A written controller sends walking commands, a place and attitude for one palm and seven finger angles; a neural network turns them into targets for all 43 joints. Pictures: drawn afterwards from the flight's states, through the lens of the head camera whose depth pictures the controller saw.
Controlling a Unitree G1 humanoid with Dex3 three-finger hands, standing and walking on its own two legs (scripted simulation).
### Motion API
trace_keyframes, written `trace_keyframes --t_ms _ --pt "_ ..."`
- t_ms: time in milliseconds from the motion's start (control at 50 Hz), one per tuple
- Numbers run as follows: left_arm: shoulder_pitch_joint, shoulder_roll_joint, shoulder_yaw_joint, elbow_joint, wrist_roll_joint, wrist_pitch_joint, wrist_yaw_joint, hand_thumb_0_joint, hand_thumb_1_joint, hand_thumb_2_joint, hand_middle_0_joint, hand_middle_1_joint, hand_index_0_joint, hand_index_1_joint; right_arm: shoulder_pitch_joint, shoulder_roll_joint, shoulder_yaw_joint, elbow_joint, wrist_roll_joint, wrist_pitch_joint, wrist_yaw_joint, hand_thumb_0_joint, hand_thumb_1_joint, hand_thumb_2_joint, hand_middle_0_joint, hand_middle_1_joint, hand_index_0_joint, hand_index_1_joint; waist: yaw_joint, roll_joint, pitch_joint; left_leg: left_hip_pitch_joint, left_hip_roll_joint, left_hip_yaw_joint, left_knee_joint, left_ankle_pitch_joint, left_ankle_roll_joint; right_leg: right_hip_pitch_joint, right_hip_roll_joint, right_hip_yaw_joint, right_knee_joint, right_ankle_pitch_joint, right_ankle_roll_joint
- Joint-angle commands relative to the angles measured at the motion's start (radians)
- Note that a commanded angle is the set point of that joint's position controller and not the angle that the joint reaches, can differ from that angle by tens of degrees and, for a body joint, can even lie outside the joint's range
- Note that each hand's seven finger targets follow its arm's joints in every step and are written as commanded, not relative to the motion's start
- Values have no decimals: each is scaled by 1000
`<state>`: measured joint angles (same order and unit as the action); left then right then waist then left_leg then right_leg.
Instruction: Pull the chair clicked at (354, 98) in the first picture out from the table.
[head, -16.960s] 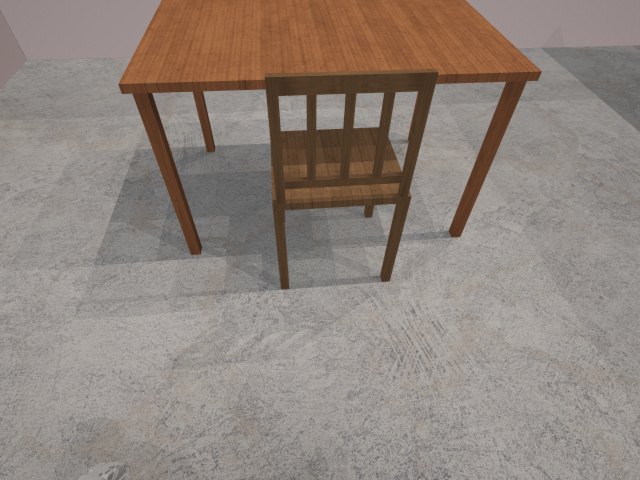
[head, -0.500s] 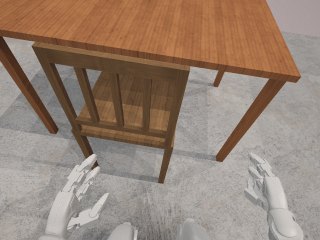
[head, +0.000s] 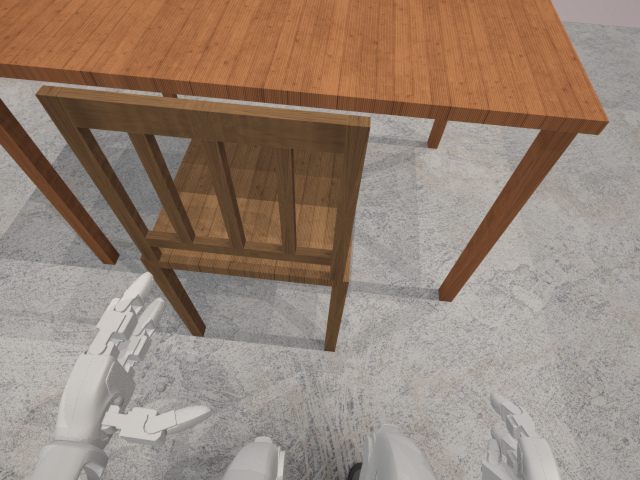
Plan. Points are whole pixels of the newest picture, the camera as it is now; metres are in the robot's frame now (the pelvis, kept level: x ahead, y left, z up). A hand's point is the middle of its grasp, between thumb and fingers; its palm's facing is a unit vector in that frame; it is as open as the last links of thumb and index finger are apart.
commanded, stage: raise the hand toward the chair's back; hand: left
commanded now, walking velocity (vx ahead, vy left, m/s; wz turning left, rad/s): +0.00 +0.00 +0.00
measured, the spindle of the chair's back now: (227, 199) +0.51 +0.17 -0.01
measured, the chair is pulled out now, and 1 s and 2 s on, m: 0.00 0.00 0.00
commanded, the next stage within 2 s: aim the fingers beside a spindle in 1.12 s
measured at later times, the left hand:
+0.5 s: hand (137, 355) +0.24 +0.21 +0.05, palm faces -0.06 -1.00 -0.08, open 16.9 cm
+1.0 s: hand (132, 342) +0.26 +0.21 +0.06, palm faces -0.06 -1.00 -0.06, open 16.9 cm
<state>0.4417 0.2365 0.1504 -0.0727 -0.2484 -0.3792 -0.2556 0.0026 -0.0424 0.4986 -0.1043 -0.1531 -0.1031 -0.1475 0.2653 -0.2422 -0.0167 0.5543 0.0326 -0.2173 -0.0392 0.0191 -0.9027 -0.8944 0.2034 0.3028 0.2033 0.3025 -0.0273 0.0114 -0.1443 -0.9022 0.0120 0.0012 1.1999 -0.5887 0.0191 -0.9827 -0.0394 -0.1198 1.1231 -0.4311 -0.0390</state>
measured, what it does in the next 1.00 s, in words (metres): stands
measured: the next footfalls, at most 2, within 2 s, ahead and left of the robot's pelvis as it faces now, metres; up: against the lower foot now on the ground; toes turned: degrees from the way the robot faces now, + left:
none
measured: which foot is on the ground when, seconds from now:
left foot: down 0.00-1.00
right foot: down 0.00-1.00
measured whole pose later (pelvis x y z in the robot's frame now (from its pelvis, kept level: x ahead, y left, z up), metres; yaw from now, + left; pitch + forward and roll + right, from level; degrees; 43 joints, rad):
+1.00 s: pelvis +0.02 +0.01 +0.02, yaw +0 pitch +16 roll -2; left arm 0.29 0.29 0.24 0.07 -0.29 -0.37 -0.35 -0.01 -0.50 0.30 -0.06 -0.08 -0.06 -0.08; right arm 0.24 -0.26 0.01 0.55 0.03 -0.23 -0.02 0.02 -0.90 -0.89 0.20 0.30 0.20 0.30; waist -0.03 0.01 -0.14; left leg -0.81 0.01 0.00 1.11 -0.57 0.03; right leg -0.88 -0.04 -0.12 1.03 -0.41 -0.02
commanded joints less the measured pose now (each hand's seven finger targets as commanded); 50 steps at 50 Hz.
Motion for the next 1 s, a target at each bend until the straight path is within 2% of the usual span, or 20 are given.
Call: trace_keyframes --t_ms 0,60,120,200,240,320,440,520,560,620,640,740,820,860,940,980 --pt "-32 117 55 -189 -11 -101 -8 0 -267 400 -83 -117 -83 -117 -89 -125 -45 -185 1 -80 -15 0 -900 -900 200 300 200 300 14 23 -210 33 -19 -41 -208 207 4 275 8 94 -181 -19 7" --pt "-48 124 62 -194 -13 -97 -2 0 -337 370 -76 -106 -76 -106 -85 -129 -46 -186 1 -77 -15 0 -900 -900 200 300 200 300 12 50 -212 67 -18 -44 -223 236 2 280 12 78 -176 24 8" --pt "-70 137 79 -170 -13 -86 4 0 -407 340 -69 -95 -69 -95 -81 -133 -43 -184 -1 -67 -15 0 -900 -900 200 300 200 300 9 46 -196 76 -17 -49 -234 246 1 280 19 67 -179 39 7" --pt "-83 136 72 -186 -8 -73 -5 0 -500 300 -60 -80 -60 -80 -76 -132 -39 -191 -3 -62 -10 0 -900 -900 200 300 200 300 11 78 -226 132 -14 -52 -242 325 -6 299 19 55 -169 127 6" --pt "-78 138 81 -160 -6 -57 -12 0 -500 300 -60 -80 -60 -80 -72 -132 -37 -191 -3 -54 -9 0 -900 -900 200 300 200 300 9 58 -224 138 -12 -54 -244 356 -9 309 22 49 -167 158 6" --pt "-123 150 95 -122 -11 -35 -30 0 -500 300 -60 -80 -60 -80 -76 -135 -29 -191 -4 -45 -10 0 -900 -900 200 300 200 300 4 46 -191 127 -12 -56 -252 329 -10 301 24 46 -178 139 6" --pt "-181 173 126 -122 -31 -31 -61 0 -500 300 -60 -80 -60 -80 -62 -138 -23 -184 -6 -49 -10 0 -900 -900 200 300 200 300 7 56 -237 159 -13 -59 -252 392 -18 330 25 45 -176 199 6" --pt "-200 193 156 -77 -46 -27 -80 0 -500 300 -60 -80 -60 -80 -62 -145 -26 -171 -4 -52 -13 0 -900 -900 200 300 200 300 3 14 -242 144 -12 -56 -247 393 -14 352 26 53 -185 215 9" --pt "-223 194 152 -87 -51 -30 -91 0 -500 300 -60 -80 -60 -80 -60 -150 -23 -168 -3 -56 -11 0 -900 -900 200 300 200 300 6 65 -240 161 -13 -59 -259 392 -20 342 24 51 -188 199 7" --pt "-212 206 172 -50 -55 -20 -97 0 -500 300 -60 -80 -60 -80 -61 -153 -26 -163 -3 -57 -9 0 -900 -900 200 300 200 300 9 41 -239 160 -13 -58 -266 402 -17 360 26 50 -198 208 6" --pt "-204 194 162 -59 -59 -21 -101 0 -500 300 -60 -80 -60 -80 -55 -152 -26 -167 -2 -58 -7 0 -900 -900 200 300 200 300 9 51 -252 168 -14 -58 -270 412 -18 365 25 48 -198 215 8" --pt "-201 192 161 -40 -60 -26 -96 0 -500 300 -60 -80 -60 -80 -56 -154 -29 -165 -2 -59 0 0 -900 -900 200 300 200 300 8 34 -220 151 -15 -55 -280 377 -15 361 25 50 -210 186 8" --pt "-208 217 180 -69 -55 -50 -80 0 -500 300 -60 -80 -60 -80 -54 -155 -33 -159 -7 -65 5 0 -900 -900 200 300 200 300 14 76 -243 166 -14 -56 -275 411 -21 365 24 52 -199 209 3" --pt "-203 197 166 -57 -56 -56 -78 0 -500 300 -60 -80 -60 -80 -56 -152 -32 -160 -5 -64 7 0 -900 -900 200 300 200 300 12 72 -222 161 -15 -54 -281 388 -21 357 24 51 -205 187 5" --pt "-207 195 162 -37 -56 -59 -85 0 -500 300 -60 -80 -60 -80 -54 -154 -31 -159 -5 -63 6 0 -900 -900 200 300 200 300 4 49 -219 150 -14 -52 -278 371 -15 355 24 55 -208 180 7" --pt "-223 199 160 -48 -56 -61 -90 0 -500 300 -60 -80 -60 -80 -57 -157 -31 -161 -3 -64 5 0 -900 -900 200 300 200 300 6 57 -221 152 -14 -54 -280 364 -17 352 23 54 -207 172 6"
